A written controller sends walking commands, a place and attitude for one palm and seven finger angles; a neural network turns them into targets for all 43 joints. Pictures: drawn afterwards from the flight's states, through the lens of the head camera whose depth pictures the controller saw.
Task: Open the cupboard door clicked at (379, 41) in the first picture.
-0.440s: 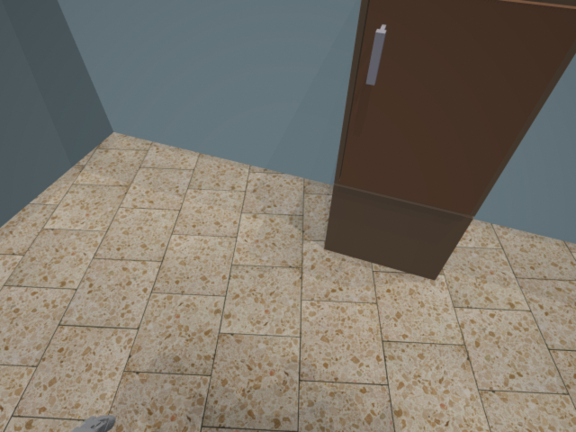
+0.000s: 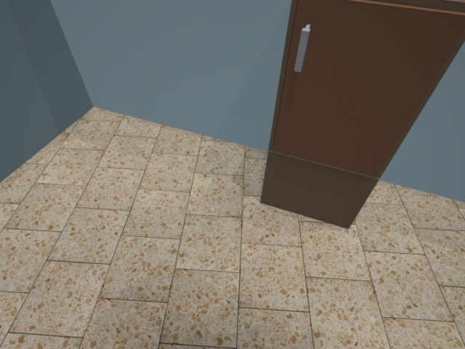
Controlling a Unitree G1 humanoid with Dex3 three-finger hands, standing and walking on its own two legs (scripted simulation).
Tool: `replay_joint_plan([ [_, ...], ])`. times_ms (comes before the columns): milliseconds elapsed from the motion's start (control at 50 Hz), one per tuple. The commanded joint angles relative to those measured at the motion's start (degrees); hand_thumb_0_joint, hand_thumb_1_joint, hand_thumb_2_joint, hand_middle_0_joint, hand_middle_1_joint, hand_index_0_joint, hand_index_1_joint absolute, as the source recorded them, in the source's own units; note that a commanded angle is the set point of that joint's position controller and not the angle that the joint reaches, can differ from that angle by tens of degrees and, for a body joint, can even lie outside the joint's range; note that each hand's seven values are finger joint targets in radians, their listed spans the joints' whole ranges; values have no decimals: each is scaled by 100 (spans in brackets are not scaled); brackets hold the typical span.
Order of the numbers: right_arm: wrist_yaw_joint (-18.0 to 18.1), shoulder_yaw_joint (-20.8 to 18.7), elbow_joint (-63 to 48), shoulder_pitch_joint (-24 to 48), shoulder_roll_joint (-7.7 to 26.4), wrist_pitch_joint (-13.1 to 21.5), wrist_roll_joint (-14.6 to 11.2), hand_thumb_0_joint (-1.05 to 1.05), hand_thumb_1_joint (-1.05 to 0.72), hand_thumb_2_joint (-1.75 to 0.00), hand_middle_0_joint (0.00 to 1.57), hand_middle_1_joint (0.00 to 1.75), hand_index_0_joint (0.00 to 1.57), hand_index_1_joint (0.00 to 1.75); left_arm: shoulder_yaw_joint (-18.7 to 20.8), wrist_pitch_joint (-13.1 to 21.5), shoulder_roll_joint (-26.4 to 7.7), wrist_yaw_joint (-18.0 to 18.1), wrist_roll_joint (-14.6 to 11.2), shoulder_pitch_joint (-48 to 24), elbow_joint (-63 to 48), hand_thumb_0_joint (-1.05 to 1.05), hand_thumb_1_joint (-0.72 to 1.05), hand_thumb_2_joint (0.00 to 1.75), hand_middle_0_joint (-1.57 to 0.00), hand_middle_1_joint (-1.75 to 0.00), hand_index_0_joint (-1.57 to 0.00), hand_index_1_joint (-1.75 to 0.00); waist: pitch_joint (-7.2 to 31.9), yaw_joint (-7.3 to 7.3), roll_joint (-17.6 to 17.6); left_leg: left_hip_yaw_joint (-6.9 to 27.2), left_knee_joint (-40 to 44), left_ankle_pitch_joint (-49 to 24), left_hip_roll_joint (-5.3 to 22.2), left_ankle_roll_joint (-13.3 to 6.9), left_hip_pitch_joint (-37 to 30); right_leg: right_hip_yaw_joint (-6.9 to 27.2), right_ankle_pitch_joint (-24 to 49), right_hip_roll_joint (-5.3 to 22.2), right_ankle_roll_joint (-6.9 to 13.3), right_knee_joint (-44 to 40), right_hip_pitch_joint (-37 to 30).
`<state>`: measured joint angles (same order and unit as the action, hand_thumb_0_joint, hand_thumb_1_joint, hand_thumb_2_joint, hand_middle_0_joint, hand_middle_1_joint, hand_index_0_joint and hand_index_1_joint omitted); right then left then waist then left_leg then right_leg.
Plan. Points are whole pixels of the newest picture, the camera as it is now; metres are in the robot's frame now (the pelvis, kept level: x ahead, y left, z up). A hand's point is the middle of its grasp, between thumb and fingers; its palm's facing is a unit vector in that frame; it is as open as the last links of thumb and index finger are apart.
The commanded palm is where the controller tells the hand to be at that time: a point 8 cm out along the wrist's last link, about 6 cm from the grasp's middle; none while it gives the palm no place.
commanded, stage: stand and wait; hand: left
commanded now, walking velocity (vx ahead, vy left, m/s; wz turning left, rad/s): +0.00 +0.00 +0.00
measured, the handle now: (303, 48) +0.92 -0.15 +0.11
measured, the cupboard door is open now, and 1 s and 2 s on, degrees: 0 0 0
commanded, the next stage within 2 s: look at it before walking up in 0.38 s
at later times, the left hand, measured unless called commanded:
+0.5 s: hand out of the picture +0.07 +0.24 -0.15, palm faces -0.03 -0.94 -0.34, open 7.4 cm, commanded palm none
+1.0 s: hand out of the picture +0.07 +0.24 -0.15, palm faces -0.03 -0.94 -0.33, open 7.4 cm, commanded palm none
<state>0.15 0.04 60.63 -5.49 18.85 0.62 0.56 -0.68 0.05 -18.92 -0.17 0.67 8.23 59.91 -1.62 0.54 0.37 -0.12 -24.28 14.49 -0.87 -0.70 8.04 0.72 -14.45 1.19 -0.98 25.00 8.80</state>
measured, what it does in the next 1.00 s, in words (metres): stands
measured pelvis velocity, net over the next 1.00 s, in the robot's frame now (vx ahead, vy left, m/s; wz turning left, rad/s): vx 0.00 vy -0.01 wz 0.00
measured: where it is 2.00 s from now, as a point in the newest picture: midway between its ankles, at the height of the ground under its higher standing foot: outside the picture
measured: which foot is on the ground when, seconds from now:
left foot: down 0.00-1.00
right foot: down 0.00-1.00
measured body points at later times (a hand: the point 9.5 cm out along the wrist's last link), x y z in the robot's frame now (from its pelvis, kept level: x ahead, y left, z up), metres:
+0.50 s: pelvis -0.01 -0.01 +0.00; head +0.00 -0.01 +0.45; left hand +0.07 +0.29 -0.13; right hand +0.07 -0.30 -0.13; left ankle -0.01 +0.11 -0.74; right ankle -0.01 -0.13 -0.74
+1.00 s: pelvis +0.00 -0.01 +0.00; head +0.01 -0.01 +0.45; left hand +0.08 +0.28 -0.13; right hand +0.08 -0.31 -0.13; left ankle -0.01 +0.11 -0.74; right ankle -0.01 -0.13 -0.74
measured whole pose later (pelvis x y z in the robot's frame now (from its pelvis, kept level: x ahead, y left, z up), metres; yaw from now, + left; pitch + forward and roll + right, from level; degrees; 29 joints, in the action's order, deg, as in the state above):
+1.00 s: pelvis +0.00 -0.01 +0.00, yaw +0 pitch -1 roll +0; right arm 0.1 0.3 63.7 -5.8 19.5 0.7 0.3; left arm -0.5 0.6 -19.5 -0.3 0.6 7.4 62.0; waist -2.1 0.3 0.1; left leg 0.1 -20.7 12.3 0.2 0.4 7.1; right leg 0.5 -12.3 0.1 0.0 21.6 8.0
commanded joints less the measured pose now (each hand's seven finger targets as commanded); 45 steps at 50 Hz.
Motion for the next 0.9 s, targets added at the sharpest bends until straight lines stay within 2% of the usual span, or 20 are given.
replay_joint_plan([
  [0,71,-261,-332,320,1196,130,3,0,-90,-90,20,30,20,30,283,132,-1208,101,-7,-301,-359,0,90,90,-20,-30,-20,-30,371,-52,-6,515,447,-1147,700,-133,-54,474,1141,556,266,-384,-63],
  [260,51,-226,-101,199,1227,128,-10,0,-90,-90,20,30,20,30,267,141,-1247,91,-9,-296,-177,0,90,90,-20,-30,-20,-30,279,-42,20,564,606,-858,722,-107,33,536,817,568,270,-550,-55],
  [520,52,-222,-47,197,1227,136,-5,0,-90,-90,20,30,20,30,269,150,-1238,89,-4,-316,-176,0,90,90,-20,-30,-20,-30,285,-46,32,551,644,-915,735,-83,-41,568,863,557,269,-601,-15],
  [680,61,-218,-68,190,1223,147,-9,0,-90,-90,20,30,20,30,276,171,-1248,97,-4,-320,-196,0,90,90,-20,-30,-20,-30,423,-50,47,522,587,-1267,755,-71,-157,552,1299,587,283,-560,-147],
  [880,58,-216,-58,219,1230,127,-11,0,-90,-90,20,30,20,30,271,169,-1255,88,-5,-324,-174,0,90,90,-20,-30,-20,-30,321,-60,-23,530,638,-1106,747,-52,-160,572,1134,578,277,-664,-91],
])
